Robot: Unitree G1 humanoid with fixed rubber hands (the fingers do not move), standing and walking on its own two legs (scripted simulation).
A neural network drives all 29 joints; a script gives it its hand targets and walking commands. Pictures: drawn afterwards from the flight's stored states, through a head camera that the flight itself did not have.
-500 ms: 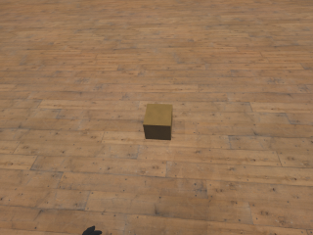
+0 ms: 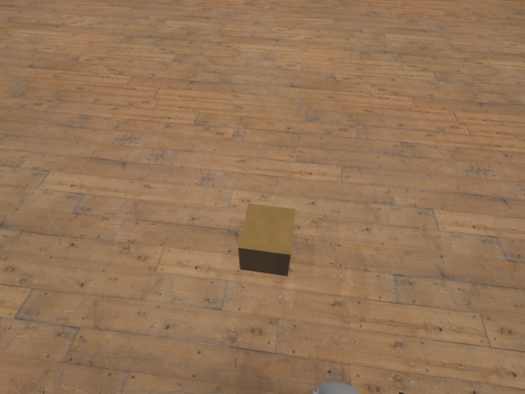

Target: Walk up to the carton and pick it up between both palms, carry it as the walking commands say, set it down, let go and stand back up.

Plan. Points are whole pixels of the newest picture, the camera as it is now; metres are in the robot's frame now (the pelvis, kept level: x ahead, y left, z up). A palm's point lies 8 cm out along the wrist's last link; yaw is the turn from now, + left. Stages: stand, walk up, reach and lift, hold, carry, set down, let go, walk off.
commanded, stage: walk up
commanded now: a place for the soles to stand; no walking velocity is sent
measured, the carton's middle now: (267, 239) +0.79 +0.03 -0.68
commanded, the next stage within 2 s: none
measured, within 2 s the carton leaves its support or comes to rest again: neither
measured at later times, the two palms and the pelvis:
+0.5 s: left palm (156, 351) +0.20 +0.21 -0.11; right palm (421, 307) +0.30 -0.26 -0.11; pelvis +0.22 -0.02 +0.01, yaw +1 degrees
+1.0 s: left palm (177, 214) +0.50 +0.24 -0.13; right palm (387, 270) +0.39 -0.23 -0.15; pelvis +0.40 +0.01 -0.01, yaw -1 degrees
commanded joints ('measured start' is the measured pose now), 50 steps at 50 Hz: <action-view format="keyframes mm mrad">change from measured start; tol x32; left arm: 1 54 35 20 -72 5 -25 -13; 50 -92 135 3 -12 -25 -6 49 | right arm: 1 84 -180 -47 -19 -8 -33 -5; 50 175 -103 7 51 36 56 -11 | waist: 1 -32 159 12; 11 102 -225 -123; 32 -123 292 -108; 50 -30 -135 -178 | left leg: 1 39 239 -260 -328 23 194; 8 -172 170 -128 -194 -272 136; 13 -507 8 -102 689 -267 -19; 30 128 -3 12 -26 37 -6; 34 190 391 -674 -371 -498 194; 44 38 173 -53 -94 753 140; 50 -2 -13 -23 102 -204 -19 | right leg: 1 -118 -44 29 -129 58 16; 9 308 51 -86 -473 239 -27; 12 434 -416 718 -862 -215 -211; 25 104 -183 112 -870 -57 -180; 33 -287 56 -5 45 -166 -17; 50 214 -265 199 -620 744 -205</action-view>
